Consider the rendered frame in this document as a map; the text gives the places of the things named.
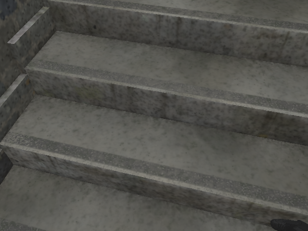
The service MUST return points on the right robot hand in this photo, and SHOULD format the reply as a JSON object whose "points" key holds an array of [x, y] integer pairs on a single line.
{"points": [[288, 225]]}

